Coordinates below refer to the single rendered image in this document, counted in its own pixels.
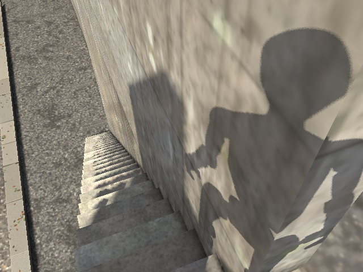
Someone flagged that stairs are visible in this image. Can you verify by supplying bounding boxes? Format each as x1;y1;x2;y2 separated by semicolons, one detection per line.
73;131;225;272

